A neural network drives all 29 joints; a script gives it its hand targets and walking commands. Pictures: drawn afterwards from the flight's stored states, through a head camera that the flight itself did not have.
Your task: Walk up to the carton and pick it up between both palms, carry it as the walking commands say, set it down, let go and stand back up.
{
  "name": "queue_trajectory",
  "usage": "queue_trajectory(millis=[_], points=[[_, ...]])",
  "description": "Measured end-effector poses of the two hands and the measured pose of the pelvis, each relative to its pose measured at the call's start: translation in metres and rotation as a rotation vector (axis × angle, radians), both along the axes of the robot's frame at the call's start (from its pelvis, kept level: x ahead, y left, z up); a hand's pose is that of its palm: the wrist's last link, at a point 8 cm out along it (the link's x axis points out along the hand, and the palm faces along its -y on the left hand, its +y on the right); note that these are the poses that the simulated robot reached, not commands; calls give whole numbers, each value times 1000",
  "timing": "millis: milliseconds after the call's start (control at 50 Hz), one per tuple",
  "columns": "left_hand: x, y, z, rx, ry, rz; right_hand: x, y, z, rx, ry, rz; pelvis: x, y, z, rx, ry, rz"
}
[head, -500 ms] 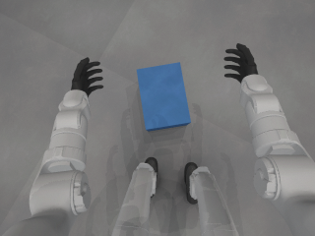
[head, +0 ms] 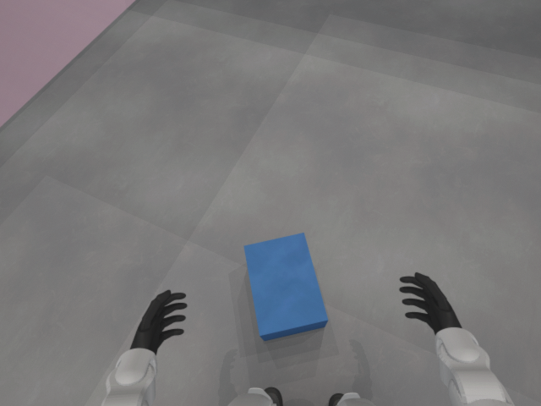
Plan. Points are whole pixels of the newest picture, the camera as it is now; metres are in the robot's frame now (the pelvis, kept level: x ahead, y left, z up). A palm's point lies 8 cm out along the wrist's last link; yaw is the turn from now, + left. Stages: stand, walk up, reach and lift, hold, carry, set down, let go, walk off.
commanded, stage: let go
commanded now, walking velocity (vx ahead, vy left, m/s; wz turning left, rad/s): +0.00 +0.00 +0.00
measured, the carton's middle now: (284, 286) +0.45 +0.05 -0.68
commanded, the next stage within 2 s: stand in 0.64 s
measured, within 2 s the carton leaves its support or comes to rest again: neither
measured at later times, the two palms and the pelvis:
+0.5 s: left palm (156, 396) +0.14 +0.20 -0.05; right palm (507, 388) +0.16 -0.26 -0.05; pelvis +0.00 -0.04 +0.01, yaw +2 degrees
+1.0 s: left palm out of the picture +0.12 +0.27 -0.07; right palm out of the picture +0.13 -0.30 -0.06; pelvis +0.01 -0.01 +0.02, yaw +1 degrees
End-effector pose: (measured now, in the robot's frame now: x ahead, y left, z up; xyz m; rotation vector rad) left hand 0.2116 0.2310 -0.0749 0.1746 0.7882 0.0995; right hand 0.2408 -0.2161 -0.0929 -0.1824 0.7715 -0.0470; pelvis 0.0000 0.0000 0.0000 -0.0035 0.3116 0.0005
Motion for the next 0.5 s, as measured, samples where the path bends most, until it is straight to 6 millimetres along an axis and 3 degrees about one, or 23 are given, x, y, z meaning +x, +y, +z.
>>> queue_trajectory(millis=[120,220,500], points=[[-38,-17,18,-14,1,-13,-34,-17,23,-2,-18,-2,4,-12,11,12,-141,10],[-58,-25,24,-17,1,-4,-52,-33,38,-9,-29,6,4,-23,16,21,-252,23],[-67,-36,27,-22,22,-10,-83,-46,39,11,30,13,-4,-37,15,26,-436,37]])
